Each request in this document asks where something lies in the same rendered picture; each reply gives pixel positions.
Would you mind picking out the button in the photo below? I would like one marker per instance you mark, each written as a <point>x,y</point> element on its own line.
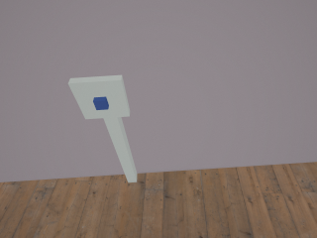
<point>101,103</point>

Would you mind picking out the panel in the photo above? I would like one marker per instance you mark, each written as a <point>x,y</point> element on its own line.
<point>85,89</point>

